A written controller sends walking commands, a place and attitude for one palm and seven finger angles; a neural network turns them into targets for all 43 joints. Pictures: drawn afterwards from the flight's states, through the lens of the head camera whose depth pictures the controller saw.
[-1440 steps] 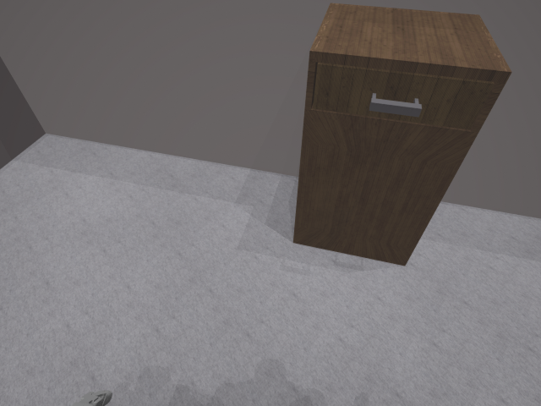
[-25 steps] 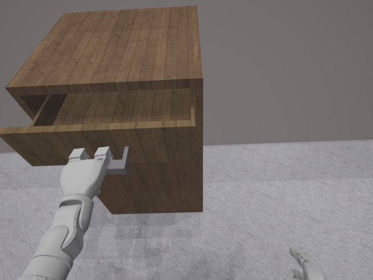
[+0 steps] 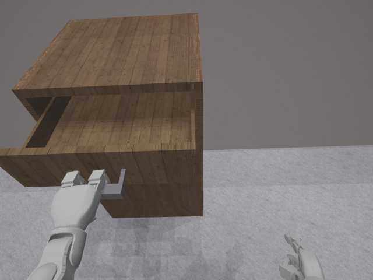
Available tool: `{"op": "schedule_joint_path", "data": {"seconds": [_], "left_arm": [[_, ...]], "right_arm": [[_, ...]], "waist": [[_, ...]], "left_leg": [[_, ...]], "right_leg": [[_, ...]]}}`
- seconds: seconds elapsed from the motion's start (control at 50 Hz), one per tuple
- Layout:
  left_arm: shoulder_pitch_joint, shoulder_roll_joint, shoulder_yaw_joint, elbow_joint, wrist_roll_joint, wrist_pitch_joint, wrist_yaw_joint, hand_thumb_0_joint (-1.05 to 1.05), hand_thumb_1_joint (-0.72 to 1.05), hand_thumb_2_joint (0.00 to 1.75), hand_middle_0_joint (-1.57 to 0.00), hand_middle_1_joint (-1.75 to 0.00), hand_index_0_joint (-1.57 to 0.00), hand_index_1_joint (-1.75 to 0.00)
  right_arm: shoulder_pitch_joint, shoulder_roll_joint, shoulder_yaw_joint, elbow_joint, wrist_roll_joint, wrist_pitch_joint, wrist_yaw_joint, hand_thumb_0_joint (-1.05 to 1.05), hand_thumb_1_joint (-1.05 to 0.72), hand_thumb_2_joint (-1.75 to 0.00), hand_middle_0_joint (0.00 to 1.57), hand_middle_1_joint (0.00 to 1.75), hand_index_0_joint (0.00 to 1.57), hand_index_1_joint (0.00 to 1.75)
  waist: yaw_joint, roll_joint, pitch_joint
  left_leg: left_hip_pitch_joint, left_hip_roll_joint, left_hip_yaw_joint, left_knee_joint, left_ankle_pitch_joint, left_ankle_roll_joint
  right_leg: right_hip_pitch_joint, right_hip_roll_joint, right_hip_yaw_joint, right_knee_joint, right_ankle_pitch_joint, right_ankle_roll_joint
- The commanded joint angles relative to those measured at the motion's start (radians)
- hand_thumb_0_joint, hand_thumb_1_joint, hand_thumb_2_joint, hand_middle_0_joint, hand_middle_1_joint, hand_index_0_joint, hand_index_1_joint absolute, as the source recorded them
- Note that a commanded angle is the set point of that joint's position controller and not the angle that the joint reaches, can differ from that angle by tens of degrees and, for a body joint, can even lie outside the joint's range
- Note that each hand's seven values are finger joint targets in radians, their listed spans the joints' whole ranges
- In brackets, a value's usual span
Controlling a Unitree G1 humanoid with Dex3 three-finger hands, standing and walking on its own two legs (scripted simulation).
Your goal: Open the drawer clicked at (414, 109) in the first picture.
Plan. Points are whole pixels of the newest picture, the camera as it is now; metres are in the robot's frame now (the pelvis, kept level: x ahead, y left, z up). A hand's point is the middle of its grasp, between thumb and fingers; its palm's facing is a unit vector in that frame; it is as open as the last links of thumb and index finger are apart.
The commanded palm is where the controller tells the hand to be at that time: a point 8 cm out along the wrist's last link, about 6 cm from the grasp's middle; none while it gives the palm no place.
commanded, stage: pull the drawer open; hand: left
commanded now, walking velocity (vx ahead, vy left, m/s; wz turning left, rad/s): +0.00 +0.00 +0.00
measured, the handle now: (96, 182) +0.31 +0.25 +0.03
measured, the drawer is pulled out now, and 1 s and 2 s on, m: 0.19 0.29 0.30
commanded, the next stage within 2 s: open the thumb to release the handle in 1.34 s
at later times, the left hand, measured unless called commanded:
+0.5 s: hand (83, 235) +0.20 +0.24 +0.01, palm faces +0.00 -0.07 -1.00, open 6.1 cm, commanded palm +0.17 +0.25 +0.06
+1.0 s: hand (75, 259) +0.15 +0.24 +0.01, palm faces -0.01 -0.08 -1.00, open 6.1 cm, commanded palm +0.12 +0.24 +0.06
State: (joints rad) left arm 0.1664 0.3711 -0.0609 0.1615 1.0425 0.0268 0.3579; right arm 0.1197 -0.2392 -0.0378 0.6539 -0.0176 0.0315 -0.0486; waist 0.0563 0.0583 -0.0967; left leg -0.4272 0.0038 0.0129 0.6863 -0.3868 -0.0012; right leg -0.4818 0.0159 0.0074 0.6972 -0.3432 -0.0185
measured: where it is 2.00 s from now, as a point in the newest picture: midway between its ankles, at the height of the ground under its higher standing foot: outside the picture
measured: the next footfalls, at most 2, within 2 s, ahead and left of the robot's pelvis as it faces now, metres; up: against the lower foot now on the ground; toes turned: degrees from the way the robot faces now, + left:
none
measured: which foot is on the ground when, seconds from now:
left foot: down 0.00-1.00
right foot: down 0.00-1.00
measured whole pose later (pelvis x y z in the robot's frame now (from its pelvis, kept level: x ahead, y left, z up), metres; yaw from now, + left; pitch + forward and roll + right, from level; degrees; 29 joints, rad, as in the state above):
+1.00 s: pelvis +0.00 +0.00 -0.01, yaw -1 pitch +7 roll +0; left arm 0.59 0.38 -0.04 -0.17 1.04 -0.02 0.42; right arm 0.09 -0.23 -0.02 0.61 -0.05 0.05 -0.01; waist 0.09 0.05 -0.09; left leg -0.45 0.01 0.02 0.76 -0.42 -0.01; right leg -0.51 0.02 0.01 0.77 -0.38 -0.02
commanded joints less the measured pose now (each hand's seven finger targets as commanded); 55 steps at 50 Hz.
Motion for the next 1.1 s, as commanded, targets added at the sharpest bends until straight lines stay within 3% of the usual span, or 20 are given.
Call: {"op": "schedule_joint_path", "data": {"seconds": [0.0, 0.04, 0.12, 0.16, 0.24, 0.28, 0.34, 0.46, 0.52, 0.54, 0.66, 0.68, 0.72, 0.78, 0.84, 0.88, 0.92, 1.02, 1.06, 1.08], "left_arm": [[-0.087, 0.156, 0.121, -0.266, -0.010, 0.018, 0.061, 0.00, 0.90, 0.90, -0.40, -1.35, -0.40, -1.35], [-0.072, 0.162, 0.131, -0.274, -0.009, 0.017, 0.061, 0.00, 0.90, 0.90, -0.40, -1.35, -0.40, -1.35], [0.011, 0.178, 0.159, -0.304, -0.013, 0.015, 0.060, 0.00, 0.90, 0.90, -0.40, -1.35, -0.40, -1.35], [0.021, 0.144, 0.126, -0.334, -0.016, 0.015, 0.060, 0.00, 0.90, 0.90, -0.40, -1.35, -0.40, -1.35], [0.019, 0.155, 0.136, -0.337, -0.008, 0.012, 0.065, 0.00, 0.90, 0.90, -0.40, -1.35, -0.40, -1.35], [0.038, 0.180, 0.162, -0.341, -0.005, 0.014, 0.068, 0.00, 0.90, 0.90, -0.40, -1.35, -0.40, -1.35], [0.054, 0.141, 0.128, -0.360, -0.002, 0.012, 0.072, 0.00, 0.90, 0.90, -0.40, -1.35, -0.40, -1.35], [0.168, 0.149, 0.147, -0.392, -0.016, 0.016, 0.070, 0.00, 0.90, 0.90, -0.40, -1.35, -0.40, -1.35], [0.222, 0.160, 0.164, -0.430, -0.017, 0.010, 0.074, 0.00, 0.90, 0.90, -0.40, -1.35, -0.40, -1.35], [0.257, 0.136, 0.143, -0.437, -0.019, 0.011, 0.073, 0.00, 0.90, 0.90, -0.40, -1.35, -0.40, -1.35], [0.339, 0.151, 0.167, -0.486, -0.022, 0.001, 0.082, 0.00, 0.90, 0.90, -0.40, -1.35, -0.40, -1.35], [0.374, 0.178, 0.201, -0.490, -0.026, 0.000, 0.087, 0.00, 0.90, 0.90, -0.40, -1.35, -0.40, -1.35], [0.386, 0.149, 0.172, -0.487, -0.025, -0.002, 0.090, 0.00, 0.90, 0.90, -0.40, -1.35, -0.40, -1.35], [0.399, 0.187, 0.221, -0.494, -0.023, -0.009, 0.101, 0.00, 0.90, 0.90, -0.40, -1.35, -0.40, -1.35], [0.417, 0.149, 0.179, -0.513, -0.015, -0.012, 0.110, 0.00, 0.90, 0.90, -0.40, -1.35, -0.40, -1.35], [0.441, 0.175, 0.214, -0.518, -0.021, -0.012, 0.115, 0.00, 0.90, 0.90, -0.40, -1.35, -0.40, -1.35], [0.443, 0.159, 0.196, -0.515, -0.020, -0.011, 0.118, 0.00, 0.90, 0.90, -0.40, -1.35, -0.40, -1.35], [0.507, 0.142, 0.176, -0.558, -0.022, -0.011, 0.122, 0.00, 0.90, 0.90, -0.40, -1.35, -0.40, -1.35], [0.550, 0.155, 0.194, -0.549, -0.029, -0.011, 0.121, 0.00, 0.90, 0.90, -0.40, -1.35, -0.40, -1.35], [0.567, 0.166, 0.207, -0.558, -0.034, -0.009, 0.121, 0.00, 0.90, 0.90, -0.40, -1.35, -0.40, -1.35]], "right_arm": [[-0.121, -0.099, -0.027, -0.159, 0.002, -0.050, -0.003, 0.00, -0.90, -0.90, 0.20, 0.30, 0.20, 0.30], [-0.127, -0.098, -0.026, -0.161, 0.000, -0.050, -0.004, 0.00, -0.90, -0.90, 0.20, 0.30, 0.20, 0.30], [-0.138, -0.094, -0.024, -0.165, -0.001, -0.050, -0.004, 0.00, -0.90, -0.90, 0.20, 0.30, 0.20, 0.30], [-0.146, -0.090, -0.019, -0.173, -0.002, -0.051, 0.000, 0.00, -0.90, -0.90, 0.20, 0.30, 0.20, 0.30], [-0.150, -0.088, -0.016, -0.171, -0.004, -0.054, -0.002, 0.00, -0.90, -0.90, 0.20, 0.30, 0.20, 0.30], [-0.154, -0.091, -0.017, -0.169, -0.006, -0.050, -0.005, 0.00, -0.90, -0.90, 0.20, 0.30, 0.20, 0.30], [-0.153, -0.084, -0.016, -0.172, -0.008, -0.054, -0.001, 0.00, -0.90, -0.90, 0.20, 0.30, 0.20, 0.30], [-0.165, -0.083, -0.013, -0.180, -0.006, -0.050, 0.001, 0.00, -0.90, -0.90, 0.20, 0.30, 0.20, 0.30], [-0.167, -0.082, -0.014, -0.185, -0.008, -0.049, 0.006, 0.00, -0.90, -0.90, 0.20, 0.30, 0.20, 0.30], [-0.168, -0.081, -0.011, -0.192, -0.011, -0.050, 0.010, 0.00, -0.90, -0.90, 0.20, 0.30, 0.20, 0.30], [-0.167, -0.084, -0.011, -0.198, -0.017, -0.045, 0.021, 0.00, -0.90, -0.90, 0.20, 0.30, 0.20, 0.30], [-0.170, -0.086, -0.010, -0.203, -0.018, -0.041, 0.020, 0.00, -0.90, -0.90, 0.20, 0.30, 0.20, 0.30], [-0.171, -0.083, -0.009, -0.204, -0.018, -0.038, 0.024, 0.00, -0.90, -0.90, 0.20, 0.30, 0.20, 0.30], [-0.166, -0.087, -0.010, -0.203, -0.021, -0.032, 0.021, 0.00, -0.90, -0.90, 0.20, 0.30, 0.20, 0.30], [-0.165, -0.082, -0.010, -0.208, -0.023, -0.031, 0.029, 0.00, -0.90, -0.90, 0.20, 0.30, 0.20, 0.30], [-0.163, -0.085, -0.011, -0.210, -0.022, -0.028, 0.028, 0.00, -0.90, -0.90, 0.20, 0.30, 0.20, 0.30], [-0.164, -0.081, -0.010, -0.211, -0.022, -0.026, 0.029, 0.00, -0.90, -0.90, 0.20, 0.30, 0.20, 0.30], [-0.160, -0.081, -0.007, -0.226, -0.025, -0.026, 0.038, 0.00, -0.90, -0.90, 0.20, 0.30, 0.20, 0.30], [-0.157, -0.082, -0.006, -0.227, -0.022, -0.027, 0.040, 0.00, -0.90, -0.90, 0.20, 0.30, 0.20, 0.30], [-0.164, -0.086, -0.003, -0.234, -0.021, -0.025, 0.039, 0.00, -0.90, -0.90, 0.20, 0.30, 0.20, 0.30]], "waist": [[0.020, -0.023, -0.217], [0.022, -0.049, -0.203], [0.035, -0.043, -0.202], [0.029, -0.040, -0.179], [0.029, -0.022, -0.149], [0.036, -0.024, -0.168], [0.032, -0.028, -0.168], [0.044, -0.060, -0.156], [0.051, -0.036, -0.162], [0.054, -0.023, -0.157], [0.054, -0.030, -0.149], [0.062, -0.030, -0.145], [0.053, -0.049, -0.123], [0.057, -0.043, -0.133], [0.052, -0.017, -0.131], [0.058, -0.028, -0.142], [0.051, -0.060, -0.122], [0.059, -0.028, -0.145], [0.063, -0.053, -0.133], [0.067, -0.034, -0.134]], "left_leg": [[0.094, -0.033, 0.007, -0.069, 0.373, 0.014], [0.081, -0.035, 0.006, -0.070, 0.345, 0.016], [0.082, -0.036, 0.007, -0.072, 0.345, 0.014], [0.079, -0.036, 0.006, -0.074, 0.320, 0.014], [0.072, -0.035, 0.003, -0.078, 0.278, 0.014], [0.075, -0.039, 0.002, -0.076, 0.276, 0.013], [0.078, -0.037, 0.003, -0.070, 0.279, 0.013], [0.055, -0.041, 0.003, -0.067, 0.264, 0.015], [0.061, -0.039, 0.001, -0.064, 0.280, 0.013], [0.061, -0.039, 0.004, -0.060, 0.286, 0.014], [0.051, -0.038, 0.001, -0.045, 0.287, 0.016], [0.048, -0.038, -0.001, -0.046, 0.300, 0.013], [0.038, -0.039, -0.001, -0.037, 0.271, 0.017], [0.033, -0.041, -0.002, -0.033, 0.264, 0.015], [0.040, -0.040, -0.002, -0.019, 0.267, 0.015], [0.039, -0.037, -0.006, -0.019, 0.277, 0.013], [0.028, -0.038, -0.007, -0.012, 0.255, 0.017], [0.039, -0.035, -0.006, -0.002, 0.275, 0.017], [0.020, -0.035, -0.007, 0.001, 0.274, 0.018], [0.023, -0.034, -0.007, -0.002, 0.282, 0.015]], "right_leg": [[0.153, 0.014, -0.014, -0.068, 0.338, -0.023], [0.149, 0.015, -0.011, -0.071, 0.322, -0.022], [0.165, 0.015, 0.001, -0.072, 0.336, -0.024], [0.148, 0.013, -0.007, -0.075, 0.306, -0.022], [0.126, 0.015, -0.009, -0.080, 0.252, -0.024], [0.139, 0.017, 0.003, -0.083, 0.254, -0.026], [0.127, 0.015, -0.003, -0.075, 0.254, -0.025], [0.147, 0.011, 0.008, -0.077, 0.276, -0.022], [0.149, 0.013, 0.015, -0.070, 0.282, -0.027], [0.145, 0.011, 0.008, -0.066, 0.289, -0.026], [0.134, 0.011, 0.018, -0.056, 0.303, -0.026], [0.142, 0.014, 0.024, -0.056, 0.318, -0.030], [0.118, 0.012, 0.026, -0.054, 0.299, -0.026], [0.123, 0.012, 0.038, -0.055, 0.305, -0.028], [0.089, 0.014, 0.027, -0.040, 0.280, -0.027], [0.098, 0.017, 0.028, -0.041, 0.284, -0.029], [0.081, 0.016, 0.027, -0.038, 0.278, -0.025], [0.078, 0.015, 0.028, -0.028, 0.276, -0.027], [0.087, 0.014, 0.032, -0.025, 0.301, -0.024], [0.094, 0.015, 0.042, -0.032, 0.307, -0.027]]}}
